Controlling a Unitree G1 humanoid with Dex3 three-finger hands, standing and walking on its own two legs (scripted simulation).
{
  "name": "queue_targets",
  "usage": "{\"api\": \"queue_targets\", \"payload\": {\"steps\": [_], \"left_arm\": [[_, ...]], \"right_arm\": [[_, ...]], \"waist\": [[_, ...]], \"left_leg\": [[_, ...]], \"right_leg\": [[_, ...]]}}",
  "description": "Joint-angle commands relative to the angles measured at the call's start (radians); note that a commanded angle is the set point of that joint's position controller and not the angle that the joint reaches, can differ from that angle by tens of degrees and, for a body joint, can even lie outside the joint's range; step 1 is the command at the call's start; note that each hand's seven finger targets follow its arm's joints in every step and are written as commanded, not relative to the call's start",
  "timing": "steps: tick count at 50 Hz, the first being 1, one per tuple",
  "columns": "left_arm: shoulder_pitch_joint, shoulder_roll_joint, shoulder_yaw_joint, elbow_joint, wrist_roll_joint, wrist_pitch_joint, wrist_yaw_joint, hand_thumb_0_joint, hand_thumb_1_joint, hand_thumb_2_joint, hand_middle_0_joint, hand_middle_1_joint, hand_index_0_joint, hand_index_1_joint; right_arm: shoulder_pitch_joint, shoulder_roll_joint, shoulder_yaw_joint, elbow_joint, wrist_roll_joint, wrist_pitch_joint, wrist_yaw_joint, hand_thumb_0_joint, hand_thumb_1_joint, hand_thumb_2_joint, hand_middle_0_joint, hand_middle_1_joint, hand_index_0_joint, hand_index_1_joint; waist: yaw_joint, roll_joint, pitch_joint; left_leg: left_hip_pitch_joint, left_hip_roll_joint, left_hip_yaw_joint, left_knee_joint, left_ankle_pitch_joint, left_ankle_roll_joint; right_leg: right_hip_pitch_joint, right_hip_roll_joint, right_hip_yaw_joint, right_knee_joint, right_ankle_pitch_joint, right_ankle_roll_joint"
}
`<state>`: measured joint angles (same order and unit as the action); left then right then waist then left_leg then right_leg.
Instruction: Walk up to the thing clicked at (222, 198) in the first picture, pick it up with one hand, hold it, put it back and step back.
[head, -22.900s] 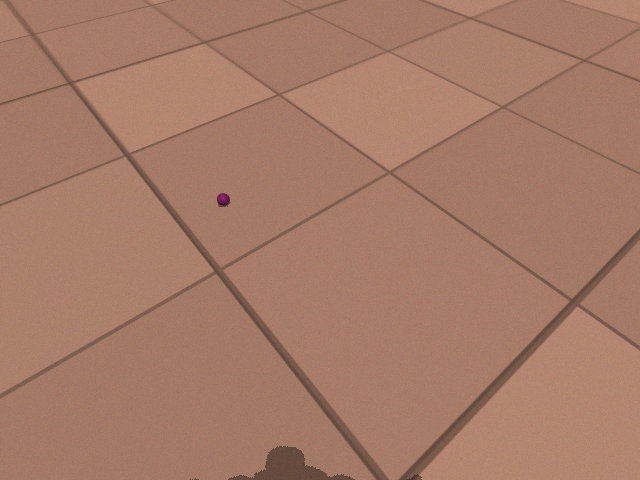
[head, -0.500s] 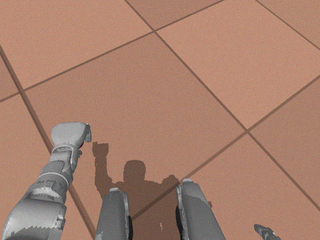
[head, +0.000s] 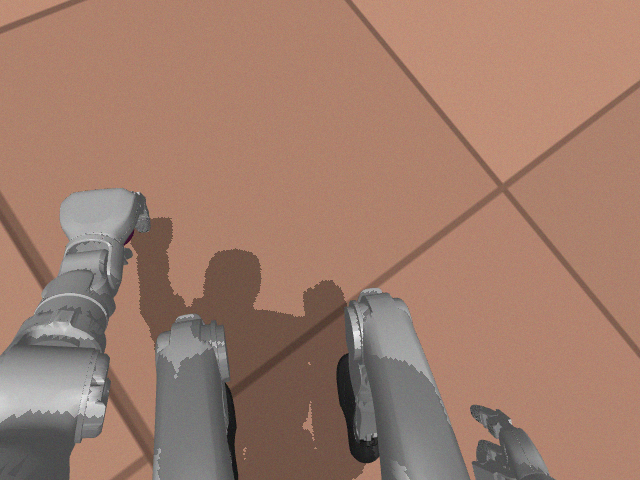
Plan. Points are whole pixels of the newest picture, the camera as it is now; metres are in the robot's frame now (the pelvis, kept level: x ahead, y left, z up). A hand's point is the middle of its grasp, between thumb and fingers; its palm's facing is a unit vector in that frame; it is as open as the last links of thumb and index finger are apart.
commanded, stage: crouch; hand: left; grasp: from above
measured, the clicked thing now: (112, 228) +0.46 +0.24 -0.17
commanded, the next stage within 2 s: lower in 0.76 s
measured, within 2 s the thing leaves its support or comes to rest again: neither
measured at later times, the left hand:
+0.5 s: hand (133, 244) +0.45 +0.23 -0.23, palm faces -0.46 -0.03 -0.89, open 6.3 cm
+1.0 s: hand (139, 247) +0.45 +0.23 -0.28, palm faces -0.47 -0.04 -0.88, open 6.2 cm
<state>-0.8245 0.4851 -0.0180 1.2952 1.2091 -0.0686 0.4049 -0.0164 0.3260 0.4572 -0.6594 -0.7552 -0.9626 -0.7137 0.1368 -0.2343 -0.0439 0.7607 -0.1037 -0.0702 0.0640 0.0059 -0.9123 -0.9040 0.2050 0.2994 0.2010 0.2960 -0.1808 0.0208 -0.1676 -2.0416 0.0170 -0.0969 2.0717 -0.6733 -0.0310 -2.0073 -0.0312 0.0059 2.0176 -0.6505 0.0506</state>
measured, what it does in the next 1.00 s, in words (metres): lowers itself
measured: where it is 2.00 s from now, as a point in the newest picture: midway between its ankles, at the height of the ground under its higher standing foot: (292, 441)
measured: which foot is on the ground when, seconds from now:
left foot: down 0.00-1.00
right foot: down 0.00-1.00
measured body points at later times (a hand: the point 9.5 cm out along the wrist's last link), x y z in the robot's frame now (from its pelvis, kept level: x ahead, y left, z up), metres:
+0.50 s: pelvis -0.01 +0.00 -0.07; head +0.22 +0.04 +0.32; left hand +0.47 +0.23 -0.18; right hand +0.04 -0.28 -0.19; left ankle +0.08 +0.13 -0.40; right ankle +0.09 -0.14 -0.40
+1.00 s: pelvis +0.00 +0.00 -0.10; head +0.23 +0.05 +0.28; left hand +0.47 +0.23 -0.23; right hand +0.03 -0.28 -0.21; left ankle +0.08 +0.13 -0.40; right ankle +0.09 -0.14 -0.40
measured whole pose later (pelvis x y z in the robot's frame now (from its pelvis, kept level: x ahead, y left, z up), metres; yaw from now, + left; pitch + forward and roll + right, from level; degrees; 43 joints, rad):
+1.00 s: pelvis +0.00 +0.00 -0.10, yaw -2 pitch +34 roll -6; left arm -0.98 0.61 0.04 1.55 1.26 -0.15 0.46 -0.03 0.35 0.40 -0.67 -0.73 -0.96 -0.69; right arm 0.15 -0.26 0.03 0.78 -0.16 -0.08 0.14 0.00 -0.92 -0.90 0.20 0.30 0.20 0.30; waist -0.24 0.00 -0.08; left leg -2.31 0.00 -0.15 2.40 -0.69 -0.04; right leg -2.26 0.00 0.00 2.33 -0.66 0.06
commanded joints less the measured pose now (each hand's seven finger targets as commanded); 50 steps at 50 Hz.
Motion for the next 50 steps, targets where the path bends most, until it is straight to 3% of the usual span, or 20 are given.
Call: {"api": "queue_targets", "payload": {"steps": [1,2,3,8,11,13,16,18,24,27,31,33,36,38,40,41,44,46,49,50], "left_arm": [[-0.371,0.231,0.038,-0.162,-0.012,-0.011,0.032,0.0,0.702,0.633,-0.936,-0.85,-1.037,-0.748],[-0.329,0.234,0.043,-0.115,-0.008,-0.007,0.031,0.0,0.714,0.64,-0.941,-0.856,-1.045,-0.751],[-0.37,0.228,0.039,-0.141,-0.01,-0.012,0.03,0.0,0.719,0.648,-0.942,-0.861,-1.045,-0.756],[-0.371,0.249,0.049,-0.126,-0.008,-0.025,0.025,0.0,0.659,0.616,-0.896,-0.846,-1.0,-0.74],[-0.405,0.251,0.05,-0.104,-0.006,-0.034,0.028,0.0,0.646,0.602,-0.878,-0.849,-0.985,-0.74],[-0.384,0.245,0.047,-0.062,-0.008,-0.039,0.027,0.0,0.625,0.586,-0.867,-0.838,-0.974,-0.73],[-0.406,0.277,0.064,-0.069,0.008,-0.05,0.033,0.0,0.633,0.586,-0.873,-0.826,-0.977,-0.721],[-0.438,0.259,0.052,-0.061,0.003,-0.057,0.034,0.0,0.63,0.593,-0.872,-0.833,-0.975,-0.729],[-0.454,0.324,0.083,-0.014,0.022,-0.072,0.053,0.0,0.62,0.59,-0.86,-0.846,-0.966,-0.738],[-0.47,0.287,0.063,0.044,0.026,-0.076,0.056,0.0,0.634,0.561,-0.862,-0.842,-0.974,-0.728],[-0.48,0.336,0.081,0.051,0.032,-0.086,0.066,0.0,0.596,0.517,-0.834,-0.811,-0.946,-0.696],[-0.477,0.297,0.061,0.06,0.031,-0.088,0.069,0.0,0.595,0.508,-0.837,-0.801,-0.948,-0.688],[-0.501,0.332,0.078,0.038,0.036,-0.09,0.076,0.0,0.61,0.499,-0.843,-0.808,-0.958,-0.69],[-0.471,0.302,0.058,0.087,0.04,-0.085,0.074,0.0,0.63,0.5,-0.862,-0.802,-0.975,-0.687],[-0.484,0.332,0.081,0.078,0.038,-0.088,0.082,0.0,0.633,0.509,-0.871,-0.799,-0.979,-0.688],[-0.482,0.328,0.075,0.055,0.037,-0.087,0.084,0.0,0.637,0.481,-0.868,-0.792,-0.983,-0.675],[-0.484,0.303,0.065,0.076,0.04,-0.084,0.084,0.0,0.638,0.484,-0.89,-0.79,-0.996,-0.681],[-0.477,0.299,0.06,0.135,0.038,-0.082,0.086,0.0,0.599,0.508,-0.879,-0.789,-0.976,-0.69],[-0.474,0.337,0.077,0.15,0.047,-0.092,0.093,0.0,0.579,0.509,-0.879,-0.761,-0.966,-0.672],[-0.47,0.317,0.064,0.161,0.053,-0.095,0.093,0.0,0.588,0.502,-0.875,-0.772,-0.97,-0.675]], "right_arm": [[0.196,-0.212,-0.067,-0.026,-0.001,-0.012,-0.004,0.0,-0.911,-0.906,0.2,0.3,0.2,0.3],[0.195,-0.208,-0.064,-0.028,-0.003,-0.01,-0.001,0.0,-0.911,-0.905,0.2,0.3,0.2,0.3],[0.193,-0.208,-0.062,-0.028,-0.005,-0.01,0.001,0.0,-0.91,-0.905,0.2,0.3,0.2,0.3],[0.189,-0.217,-0.06,-0.03,-0.007,-0.003,0.013,0.0,-0.91,-0.904,0.2,0.3,0.2,0.3],[0.198,-0.227,-0.061,-0.027,-0.012,-0.004,0.021,0.0,-0.91,-0.904,0.2,0.3,0.2,0.3],[0.195,-0.223,-0.053,-0.025,-0.014,-0.002,0.025,0.0,-0.912,-0.905,0.2,0.3,0.2,0.3],[0.197,-0.235,-0.052,-0.023,-0.018,-0.003,0.03,0.0,-0.91,-0.904,0.2,0.3,0.2,0.3],[0.194,-0.236,-0.052,-0.024,-0.02,-0.004,0.037,0.0,-0.91,-0.904,0.2,0.3,0.2,0.3],[0.201,-0.244,-0.037,-0.013,-0.029,-0.004,0.041,0.0,-0.912,-0.904,0.2,0.3,0.2,0.3],[0.2,-0.252,-0.031,-0.008,-0.035,-0.009,0.045,0.0,-0.912,-0.904,0.2,0.3,0.2,0.3],[0.2,-0.255,-0.02,-0.004,-0.041,-0.013,0.047,0.0,-0.911,-0.903,0.2,0.3,0.2,0.3],[0.201,-0.249,-0.019,0.0,-0.043,-0.015,0.048,0.0,-0.911,-0.902,0.2,0.3,0.2,0.3],[0.212,-0.261,-0.015,0.002,-0.043,-0.016,0.048,0.0,-0.914,-0.903,0.2,0.3,0.2,0.3],[0.212,-0.257,-0.012,0.008,-0.046,-0.017,0.055,0.0,-0.914,-0.903,0.2,0.3,0.2,0.3],[0.222,-0.262,-0.009,0.006,-0.049,-0.019,0.058,0.0,-0.915,-0.903,0.2,0.3,0.2,0.3],[0.215,-0.258,-0.007,0.009,-0.047,-0.017,0.056,0.0,-0.915,-0.903,0.2,0.3,0.2,0.3],[0.221,-0.264,-0.008,0.009,-0.049,-0.017,0.06,0.0,-0.917,-0.903,0.2,0.3,0.2,0.3],[0.216,-0.264,-0.004,0.013,-0.049,-0.017,0.062,0.0,-0.919,-0.904,0.2,0.3,0.2,0.3],[0.211,-0.27,0.01,0.008,-0.057,-0.022,0.063,0.0,-0.918,-0.904,0.2,0.3,0.2,0.3],[0.217,-0.268,0.012,0.011,-0.059,-0.024,0.066,0.0,-0.918,-0.904,0.2,0.3,0.2,0.3]], "waist": [[-0.014,0.179,-0.7],[-0.009,0.153,-0.671],[-0.021,0.169,-0.668],[-0.014,0.196,-0.65],[-0.038,0.172,-0.638],[-0.036,0.164,-0.605],[-0.026,0.209,-0.635],[-0.046,0.204,-0.612],[-0.035,0.2,-0.631],[-0.065,0.195,-0.577],[-0.052,0.198,-0.577],[-0.063,0.195,-0.571],[-0.058,0.216,-0.603],[-0.072,0.202,-0.57],[-0.07,0.195,-0.579],[-0.052,0.213,-0.595],[-0.073,0.216,-0.59],[-0.082,0.182,-0.526],[-0.078,0.189,-0.54],[-0.091,0.206,-0.513]], "left_leg": [[0.458,-0.027,0.097,-0.193,0.186,0.049],[0.441,-0.025,0.096,-0.184,0.182,0.05],[0.42,-0.025,0.098,-0.173,0.174,0.05],[0.397,-0.025,0.097,-0.136,0.186,0.048],[0.366,-0.024,0.095,-0.101,0.174,0.052],[0.327,-0.027,0.1,-0.087,0.163,0.053],[0.352,-0.027,0.094,-0.078,0.164,0.045],[0.327,-0.027,0.094,-0.056,0.148,0.048],[0.275,-0.034,0.1,-0.018,0.125,0.051],[0.253,-0.036,0.094,-0.004,0.094,0.051],[0.215,-0.04,0.102,0.018,0.075,0.054],[0.219,-0.04,0.1,0.023,0.07,0.052],[0.236,-0.04,0.096,0.04,0.106,0.052],[0.216,-0.038,0.097,0.05,0.114,0.052],[0.202,-0.04,0.096,0.057,0.123,0.055],[0.221,-0.04,0.1,0.054,0.132,0.053],[0.222,-0.039,0.091,0.062,0.134,0.051],[0.176,-0.039,0.093,0.07,0.107,0.056],[0.177,-0.039,0.086,0.089,0.119,0.055],[0.179,-0.038,0.087,0.091,0.123,0.052]], "right_leg": [[0.358,0.042,-0.093,-0.19,0.211,-0.081],[0.353,0.043,-0.094,-0.184,0.204,-0.079],[0.333,0.043,-0.095,-0.174,0.198,-0.079],[0.288,0.046,-0.101,-0.124,0.205,-0.083],[0.266,0.047,-0.107,-0.104,0.201,-0.08],[0.26,0.048,-0.105,-0.092,0.192,-0.079],[0.218,0.047,-0.115,-0.057,0.181,-0.086],[0.199,0.049,-0.118,-0.047,0.17,-0.085],[0.188,0.052,-0.121,-0.011,0.145,-0.085],[0.126,0.052,-0.128,0.004,0.12,-0.087],[0.136,0.051,-0.125,0.018,0.1,-0.085],[0.123,0.053,-0.13,0.025,0.095,-0.086],[0.111,0.052,-0.132,0.041,0.134,-0.085],[0.114,0.055,-0.136,0.052,0.146,-0.085],[0.125,0.052,-0.135,0.053,0.156,-0.082],[0.126,0.053,-0.133,0.054,0.164,-0.084],[0.101,0.053,-0.142,0.071,0.168,-0.085],[0.083,0.057,-0.142,0.064,0.148,-0.083],[0.084,0.056,-0.146,0.083,0.156,-0.081],[0.08,0.057,-0.148,0.09,0.162,-0.082]]}}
